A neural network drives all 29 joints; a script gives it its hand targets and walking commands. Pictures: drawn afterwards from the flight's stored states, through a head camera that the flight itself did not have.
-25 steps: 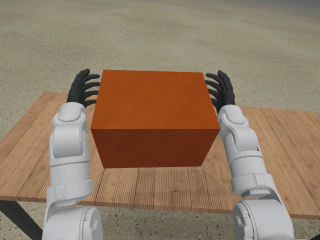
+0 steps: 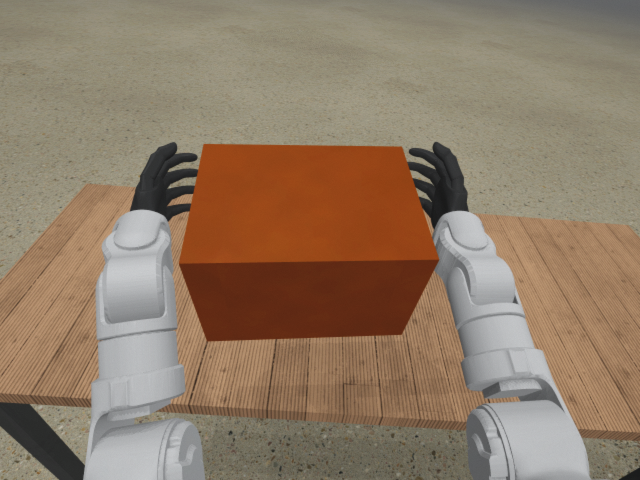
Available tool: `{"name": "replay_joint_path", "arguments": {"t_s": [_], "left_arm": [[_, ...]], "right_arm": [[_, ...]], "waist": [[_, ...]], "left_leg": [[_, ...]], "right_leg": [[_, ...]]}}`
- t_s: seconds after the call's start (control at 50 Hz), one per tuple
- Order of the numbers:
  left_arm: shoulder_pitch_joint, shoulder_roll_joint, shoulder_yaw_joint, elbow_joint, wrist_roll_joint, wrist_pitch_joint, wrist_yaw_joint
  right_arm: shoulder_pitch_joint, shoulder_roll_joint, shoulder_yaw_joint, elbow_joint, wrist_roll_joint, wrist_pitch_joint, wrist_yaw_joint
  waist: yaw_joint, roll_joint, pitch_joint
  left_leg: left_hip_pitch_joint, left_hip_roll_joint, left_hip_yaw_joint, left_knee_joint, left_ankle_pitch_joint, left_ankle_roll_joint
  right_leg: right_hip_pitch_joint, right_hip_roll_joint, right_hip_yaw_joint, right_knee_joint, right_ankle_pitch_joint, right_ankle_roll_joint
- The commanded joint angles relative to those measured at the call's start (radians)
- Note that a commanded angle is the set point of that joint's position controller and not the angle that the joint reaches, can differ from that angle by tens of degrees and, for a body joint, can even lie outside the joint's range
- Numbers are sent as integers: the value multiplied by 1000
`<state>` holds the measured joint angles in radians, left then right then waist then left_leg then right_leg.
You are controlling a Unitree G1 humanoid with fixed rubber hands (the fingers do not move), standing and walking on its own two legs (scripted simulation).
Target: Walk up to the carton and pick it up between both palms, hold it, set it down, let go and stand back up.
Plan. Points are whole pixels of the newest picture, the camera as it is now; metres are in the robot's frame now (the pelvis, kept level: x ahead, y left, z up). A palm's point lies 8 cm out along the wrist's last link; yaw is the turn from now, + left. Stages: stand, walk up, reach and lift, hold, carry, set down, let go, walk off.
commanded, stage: hold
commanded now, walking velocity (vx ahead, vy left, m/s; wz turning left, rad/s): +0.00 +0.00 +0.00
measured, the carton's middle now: (305, 242) +0.35 +0.00 +0.15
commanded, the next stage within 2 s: set down in 0.86 s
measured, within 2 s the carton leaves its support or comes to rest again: neither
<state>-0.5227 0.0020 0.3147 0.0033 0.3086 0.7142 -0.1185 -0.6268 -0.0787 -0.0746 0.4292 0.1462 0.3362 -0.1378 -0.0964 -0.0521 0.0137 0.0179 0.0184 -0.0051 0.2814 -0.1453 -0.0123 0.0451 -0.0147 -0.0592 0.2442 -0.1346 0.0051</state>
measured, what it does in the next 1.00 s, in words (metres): stands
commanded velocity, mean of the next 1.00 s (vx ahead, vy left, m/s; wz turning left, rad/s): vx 0.00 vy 0.00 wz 0.00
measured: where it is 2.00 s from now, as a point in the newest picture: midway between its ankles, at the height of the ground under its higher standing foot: outside the picture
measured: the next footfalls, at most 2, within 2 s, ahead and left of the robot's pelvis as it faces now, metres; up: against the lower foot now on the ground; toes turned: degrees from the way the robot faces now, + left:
none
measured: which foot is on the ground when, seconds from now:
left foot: down 0.00-1.00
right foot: down 0.00-1.00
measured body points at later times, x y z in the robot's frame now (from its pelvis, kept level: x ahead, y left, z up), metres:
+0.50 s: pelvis +0.00 +0.00 +0.00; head -0.06 +0.02 +0.45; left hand +0.36 +0.17 +0.21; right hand +0.36 -0.18 +0.21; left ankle +0.02 +0.12 -0.75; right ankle +0.01 -0.12 -0.75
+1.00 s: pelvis +0.00 +0.00 +0.00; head -0.06 +0.03 +0.44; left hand +0.36 +0.17 +0.21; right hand +0.36 -0.18 +0.21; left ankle +0.02 +0.12 -0.75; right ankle +0.01 -0.12 -0.75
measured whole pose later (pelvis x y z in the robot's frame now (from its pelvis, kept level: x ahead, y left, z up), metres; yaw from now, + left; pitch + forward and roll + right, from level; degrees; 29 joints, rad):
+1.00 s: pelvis +0.00 +0.00 +0.00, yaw +0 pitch -9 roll +0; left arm -0.52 0.01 0.28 -0.01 0.30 0.70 -0.11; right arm -0.60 -0.08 -0.08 0.39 0.18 0.31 -0.15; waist -0.10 -0.05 0.02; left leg 0.02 0.01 -0.01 0.29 -0.15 -0.01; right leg 0.05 -0.02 -0.06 0.25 -0.14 0.01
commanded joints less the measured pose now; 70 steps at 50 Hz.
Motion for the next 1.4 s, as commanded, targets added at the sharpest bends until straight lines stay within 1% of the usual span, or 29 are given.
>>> {"name": "replay_joint_path", "arguments": {"t_s": [0.0, 0.04, 0.06, 0.08, 0.12, 0.14, 0.16, 0.2, 0.26, 0.36, 0.44, 0.48, 0.54, 0.56, 0.68, 0.7, 0.74, 0.78, 0.84, 0.86, 0.88, 0.9, 0.94, 1.06, 1.16, 1.22, 1.28, 1.34, 1.38], "left_arm": [[-501, -394, -406, -51, -137, -45, -132], [-515, -412, -423, -72, -144, -49, -126], [-508, -417, -427, -86, -147, -51, -124], [-508, -423, -436, -86, -154, -53, -120], [-491, -409, -416, -59, -140, -45, -119], [-494, -400, -411, -42, -143, -43, -122], [-480, -387, -387, -30, -124, -39, -123], [-475, -390, -384, -38, -118, -35, -128], [-516, -395, -396, -44, -137, -44, -123], [-505, -393, -395, -35, -130, -43, -116], [-489, -383, -376, -39, -129, -44, -125], [-488, -385, -386, -41, -132, -42, -132], [-484, -378, -377, -54, -129, -42, -141], [-517, -387, -395, -64, -135, -46, -140], [-538, -387, -399, -55, -137, -53, -135], [-522, -391, -406, -50, -140, -53, -134], [-508, -403, -415, -59, -147, -50, -129], [-493, -402, -405, -45, -135, -45, -127], [-471, -383, -373, -31, -125, -34, -138], [-491, -384, -460, -120, -150, -58, -128], [-496, -375, -459, -109, -143, -58, -125], [-497, -387, -461, -119, -151, -65, -124], [-504, -383, -445, -70, -147, -74, -123], [-501, -417, -434, -32, -110, -155, -129], [-444, -404, -380, 25, -76, -225, -147], [-423, -390, -347, 93, -51, -238, -154], [-422, -386, -342, 128, -51, -250, -154], [-447, -414, -381, 88, -79, -290, -136], [-407, -419, -388, 89, -77, -304, -118]], "right_arm": [[-579, 439, 328, -223, 73, -42, 127], [-567, 432, 315, -207, 68, -49, 131], [-570, 437, 325, -220, 75, -53, 131], [-560, 424, 319, -220, 73, -52, 131], [-577, 415, 320, -212, 75, -51, 136], [-574, 413, 309, -208, 61, -52, 135], [-570, 415, 314, -202, 68, -48, 135], [-558, 416, 310, -192, 65, -44, 134], [-613, 436, 327, -223, 70, -54, 141], [-597, 428, 318, -199, 75, -52, 138], [-575, 447, 338, -207, 77, -47, 129], [-550, 431, 322, -185, 66, -41, 125], [-562, 450, 340, -226, 73, -41, 117], [-584, 448, 332, -220, 75, -40, 120], [-595, 456, 333, -217, 71, -43, 120], [-581, 451, 323, -215, 68, -44, 117], [-594, 446, 330, -232, 73, -47, 123], [-545, 418, 307, -165, 67, -35, 126], [-564, 428, 325, -211, 74, -36, 128], [-526, 473, 365, -262, 127, -50, 123], [-511, 464, 360, -241, 126, -42, 121], [-531, 464, 376, -283, 132, -56, 123], [-566, 433, 348, -281, 115, -62, 127], [-565, 424, 311, -231, 24, -171, 155], [-491, 423, 225, -140, -76, -276, 169], [-463, 398, 189, -66, -111, -293, 177], [-490, 398, 195, -90, -128, -327, 174], [-512, 422, 230, -138, -126, -385, 162], [-469, 420, 260, -123, -116, -408, 156]], "waist": [[1, 55, -225], [-12, 68, -249], [-3, 74, -260], [-22, 71, -272], [-5, 67, -243], [-15, 56, -240], [0, 48, -219], [-2, 46, -203], [14, 36, -249], [7, 60, -248], [15, 25, -253], [-9, 38, -240], [4, 20, -256], [-3, 45, -260], [4, 49, -264], [-11, 50, -251], [0, 52, -271], [-11, 79, -234], [11, 33, -218], [-11, 17, -246], [-19, 31, -234], [-6, 21, -259], [-11, 20, -225], [21, 88, -237], [13, 60, -157], [15, 46, -103], [29, 17, -95], [34, 6, -156], [36, 6, -179]], "left_leg": [[8, -63, 55, -31, 143, -11], [43, -56, 53, -26, 171, -22], [49, -57, 52, -17, 202, -26], [59, -54, 49, -15, 198, -30], [45, -55, 48, -24, 184, -23], [39, -57, 52, -24, 161, -20], [30, -59, 52, -30, 163, -11], [11, -57, 53, -37, 136, -11], [10, -59, 55, -36, 134, -7], [25, -62, 59, -33, 124, -10], [23, -70, 65, -30, 148, 3], [20, -71, 65, -32, 148, -6], [24, -77, 64, -23, 175, 5], [23, -73, 61, -26, 160, -1], [24, -72, 63, -29, 149, -3], [24, -69, 61, -26, 152, -6], [28, -65, 56, -24, 172, -9], [37, -59, 56, -33, 159, -20], [24, -66, 59, -29, 172, -6], [51, -69, 43, 1, 237, 9], [65, -69, 36, 6, 258, 7], [66, -69, 38, 14, 282, 3], [44, -66, 38, -3, 213, 8], [51, -58, 63, -33, 127, -13], [11, -53, 79, -75, 10, 3], [-21, -50, 88, -102, -46, 13], [-32, -50, 95, -104, -36, 20], [-12, -47, 96, -81, 35, 12], [14, -49, 93, -52, 121, 4]], "right_leg": [[33, 60, -34, -16, 90, 18], [18, 65, -41, -12, 96, 13], [25, 66, -40, -11, 108, 12], [22, 69, -40, -10, 119, 12], [13, 68, -37, -17, 97, 11], [19, 63, -39, -18, 91, 14], [26, 64, -37, -19, 95, 14], [37, 62, -36, -22, 79, 14], [26, 64, -39, -18, 74, 16], [18, 59, -32, -20, 83, 15], [43, 56, -32, -15, 129, 27], [49, 52, -32, -13, 155, 29], [69, 51, -30, -13, 186, 36], [54, 50, -30, -13, 159, 32], [44, 55, -37, -11, 131, 28], [41, 55, -35, -14, 135, 26], [41, 60, -34, -11, 133, 22], [21, 61, -34, -17, 105, 13], [45, 64, -35, -19, 115, 19], [85, 74, -45, 8, 171, 40], [74, 73, -39, 3, 181, 38], [75, 77, -42, 11, 196, 36], [33, 76, -37, -4, 135, 30], [30, 65, -44, -9, 70, 12], [36, 46, -51, -28, -26, 12], [39, 39, -59, -34, -89, 12], [38, 37, -64, -39, -83, 21], [51, 42, -70, -32, 0, 26], [68, 44, -69, -21, 87, 25]]}}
